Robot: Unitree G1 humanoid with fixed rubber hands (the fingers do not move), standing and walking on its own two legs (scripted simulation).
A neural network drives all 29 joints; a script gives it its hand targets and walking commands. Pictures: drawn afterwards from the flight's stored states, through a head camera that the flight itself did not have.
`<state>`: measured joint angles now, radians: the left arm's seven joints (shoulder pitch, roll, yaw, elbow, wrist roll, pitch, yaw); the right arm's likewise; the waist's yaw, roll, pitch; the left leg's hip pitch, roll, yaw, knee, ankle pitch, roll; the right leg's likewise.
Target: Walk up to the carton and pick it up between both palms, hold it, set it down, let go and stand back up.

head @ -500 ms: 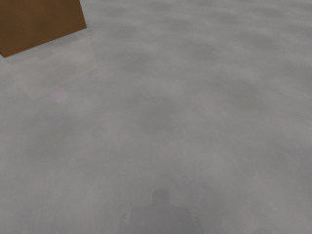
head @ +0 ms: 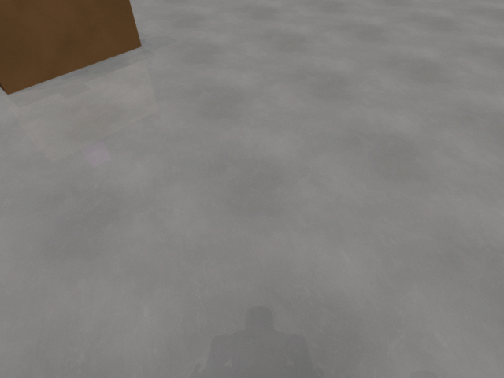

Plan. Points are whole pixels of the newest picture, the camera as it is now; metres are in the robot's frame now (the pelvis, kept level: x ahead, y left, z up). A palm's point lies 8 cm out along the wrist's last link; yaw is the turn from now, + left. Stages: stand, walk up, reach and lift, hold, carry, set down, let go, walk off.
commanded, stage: stand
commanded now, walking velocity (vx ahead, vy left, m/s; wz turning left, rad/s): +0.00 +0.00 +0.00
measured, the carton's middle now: out of the picture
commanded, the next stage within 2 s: walk up in 0.18 s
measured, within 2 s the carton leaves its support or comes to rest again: neither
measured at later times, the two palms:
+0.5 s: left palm out of the picture -0.01 +0.24 -0.14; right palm out of the picture -0.01 -0.22 -0.15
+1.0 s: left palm out of the picture +0.06 +0.46 -0.15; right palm (253, 375) +0.18 +0.01 -0.12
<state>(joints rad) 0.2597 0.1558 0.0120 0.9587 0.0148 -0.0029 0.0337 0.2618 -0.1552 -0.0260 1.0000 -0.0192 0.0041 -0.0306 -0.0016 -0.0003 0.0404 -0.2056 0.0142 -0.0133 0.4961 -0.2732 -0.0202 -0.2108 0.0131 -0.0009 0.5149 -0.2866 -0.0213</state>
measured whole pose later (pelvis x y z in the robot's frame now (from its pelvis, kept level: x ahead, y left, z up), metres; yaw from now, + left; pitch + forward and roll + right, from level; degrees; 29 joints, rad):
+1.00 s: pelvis +0.08 +0.22 +0.00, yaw +20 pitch +0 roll -3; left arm 0.22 0.20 0.08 0.96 0.05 -0.05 -0.04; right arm 0.29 -0.16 -0.02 0.97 -0.03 -0.06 0.03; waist -0.03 -0.03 0.06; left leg -0.27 0.02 0.09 0.59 -0.32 0.07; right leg -0.52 -0.11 -0.07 1.31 -0.29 0.02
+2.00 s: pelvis +0.66 +0.58 -0.01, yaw +28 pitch +2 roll -2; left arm 0.40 0.18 0.03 1.14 -0.02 -0.07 0.01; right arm 0.14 -0.17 0.01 0.92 -0.05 -0.10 0.00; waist 0.01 0.03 0.06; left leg -0.34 0.10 0.17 0.63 -0.32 0.02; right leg -0.27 0.02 -0.05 1.29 -0.42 -0.04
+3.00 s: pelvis +1.20 +0.74 +0.00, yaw +30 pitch +1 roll +4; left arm 0.56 0.05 -0.01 1.17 0.01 -0.10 0.05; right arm 0.17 -0.21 -0.05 1.07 -0.01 0.03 0.04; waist 0.09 0.05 0.00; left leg -0.66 0.06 0.11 0.99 -0.10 -0.06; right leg 0.12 0.00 -0.08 0.21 -0.36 -0.07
